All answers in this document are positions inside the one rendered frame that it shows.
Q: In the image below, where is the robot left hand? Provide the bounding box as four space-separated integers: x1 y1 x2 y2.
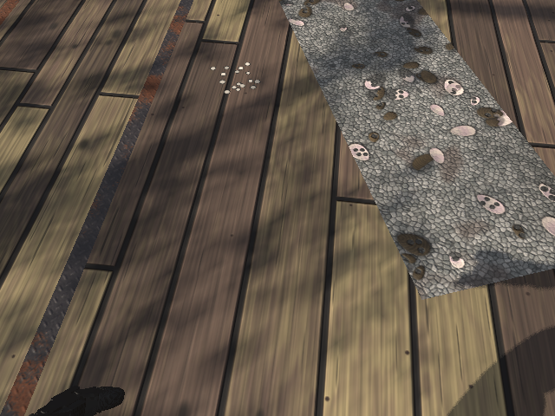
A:
29 386 125 416

